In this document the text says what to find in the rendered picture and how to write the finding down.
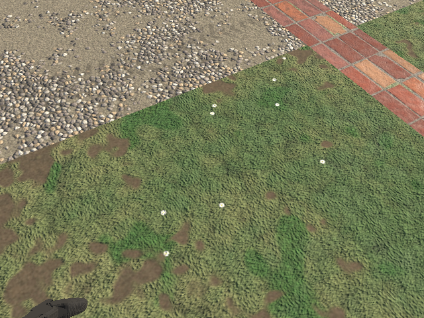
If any robot left hand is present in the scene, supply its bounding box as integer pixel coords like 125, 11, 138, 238
22, 297, 87, 318

